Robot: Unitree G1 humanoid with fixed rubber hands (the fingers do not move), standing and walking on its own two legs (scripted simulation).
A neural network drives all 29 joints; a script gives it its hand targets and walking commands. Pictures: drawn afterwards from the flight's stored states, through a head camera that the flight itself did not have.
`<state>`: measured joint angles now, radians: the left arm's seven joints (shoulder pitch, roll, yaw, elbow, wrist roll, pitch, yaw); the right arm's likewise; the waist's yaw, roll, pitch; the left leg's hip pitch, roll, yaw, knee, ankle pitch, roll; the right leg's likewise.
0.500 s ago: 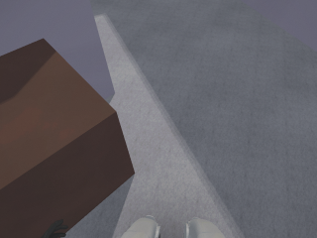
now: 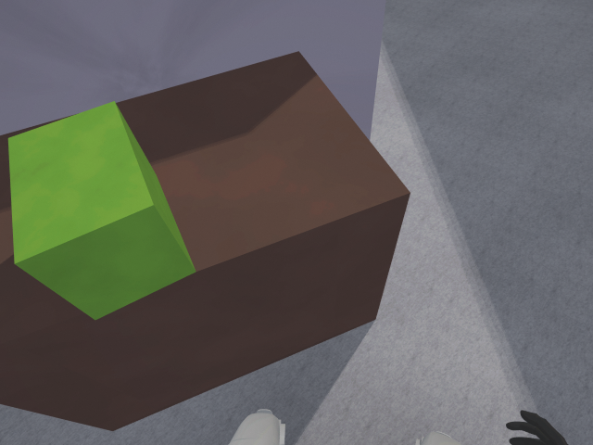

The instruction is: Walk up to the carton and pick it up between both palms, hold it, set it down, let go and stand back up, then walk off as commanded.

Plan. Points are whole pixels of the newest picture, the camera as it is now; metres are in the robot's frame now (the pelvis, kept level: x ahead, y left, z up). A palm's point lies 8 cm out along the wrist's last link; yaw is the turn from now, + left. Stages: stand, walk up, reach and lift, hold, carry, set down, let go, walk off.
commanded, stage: walk up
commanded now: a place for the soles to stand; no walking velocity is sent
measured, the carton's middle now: (105, 207) +0.47 +0.36 +0.02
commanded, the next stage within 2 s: none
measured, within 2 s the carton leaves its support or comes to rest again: neither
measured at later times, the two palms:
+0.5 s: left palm out of the picture -0.08 +0.49 -0.06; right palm (397, 411) +0.19 -0.10 -0.10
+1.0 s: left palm out of the picture -0.04 +0.53 -0.15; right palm (406, 437) +0.15 -0.09 -0.04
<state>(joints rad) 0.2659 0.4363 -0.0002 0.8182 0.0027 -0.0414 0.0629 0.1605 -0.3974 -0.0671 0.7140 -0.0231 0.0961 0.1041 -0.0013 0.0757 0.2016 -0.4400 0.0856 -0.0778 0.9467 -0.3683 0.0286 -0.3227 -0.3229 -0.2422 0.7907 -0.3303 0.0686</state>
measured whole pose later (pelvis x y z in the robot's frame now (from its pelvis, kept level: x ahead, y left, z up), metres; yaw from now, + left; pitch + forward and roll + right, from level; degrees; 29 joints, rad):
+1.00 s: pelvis +0.01 +0.21 +0.00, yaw +25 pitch -3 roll +1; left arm 0.23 0.49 0.00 0.82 0.02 0.08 -0.01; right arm 0.48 -0.36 -0.07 0.78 -0.02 -0.09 -0.09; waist 0.00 -0.22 0.09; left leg -0.35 -0.01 -0.18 0.86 -0.47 -0.06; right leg -0.52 -0.11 -0.08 1.21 -0.51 -0.01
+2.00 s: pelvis +0.03 -0.14 -0.03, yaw +27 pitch -9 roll +4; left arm 0.27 0.34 0.00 0.82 0.02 -0.03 0.08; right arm 0.20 -0.48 -0.08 0.86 -0.03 0.10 0.00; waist -0.07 0.14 0.20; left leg -0.51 -0.14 -0.19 1.24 -0.47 0.00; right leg -0.44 -0.12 0.04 1.12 -0.52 0.05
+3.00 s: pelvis +0.00 +0.03 -0.01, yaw +25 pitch -3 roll +0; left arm 0.34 0.44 0.01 0.84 0.02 -0.08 0.06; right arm 0.29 -0.45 -0.10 0.86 -0.03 0.02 0.04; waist -0.07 0.04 0.11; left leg -0.42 -0.02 0.03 1.23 -0.57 0.04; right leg -0.49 -0.01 0.07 0.92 -0.39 0.00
